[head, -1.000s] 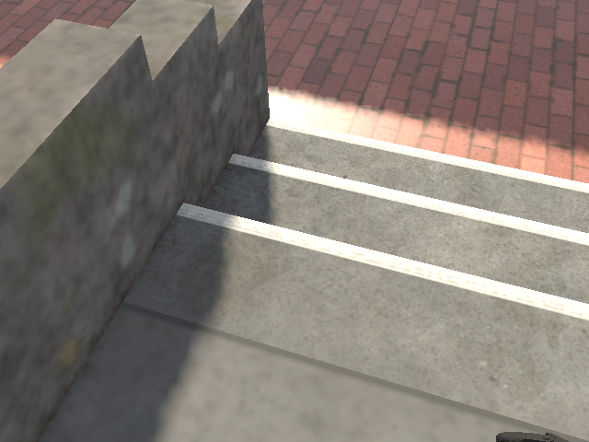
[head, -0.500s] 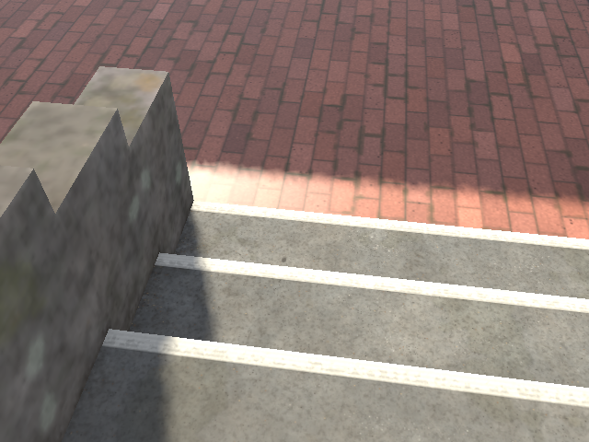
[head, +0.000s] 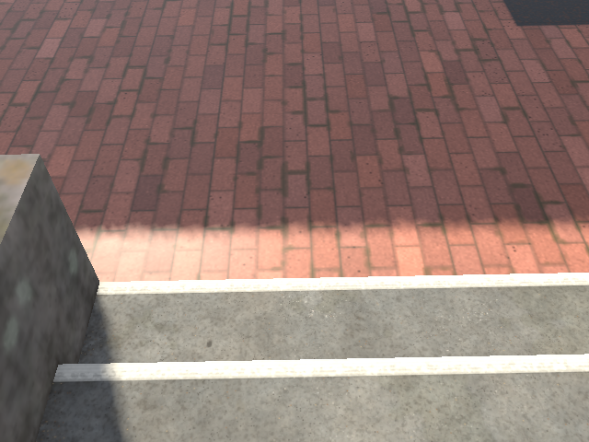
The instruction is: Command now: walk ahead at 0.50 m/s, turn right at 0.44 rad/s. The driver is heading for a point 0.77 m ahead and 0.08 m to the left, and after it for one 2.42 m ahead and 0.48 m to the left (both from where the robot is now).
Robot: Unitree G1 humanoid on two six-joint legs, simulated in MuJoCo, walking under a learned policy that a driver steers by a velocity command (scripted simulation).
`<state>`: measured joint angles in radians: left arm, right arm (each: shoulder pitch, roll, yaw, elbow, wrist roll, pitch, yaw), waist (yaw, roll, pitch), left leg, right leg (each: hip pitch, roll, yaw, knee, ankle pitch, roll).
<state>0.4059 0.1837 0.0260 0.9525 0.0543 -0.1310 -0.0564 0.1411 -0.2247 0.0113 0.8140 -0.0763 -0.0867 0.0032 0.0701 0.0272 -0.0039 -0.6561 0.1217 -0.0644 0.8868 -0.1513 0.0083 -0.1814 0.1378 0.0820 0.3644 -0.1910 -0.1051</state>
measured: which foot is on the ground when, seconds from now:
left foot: up 0.00-0.18, down 0.20-0.88, up 0.90-1.00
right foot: down 0.00-0.22, up 0.24-0.86, down 0.88-1.00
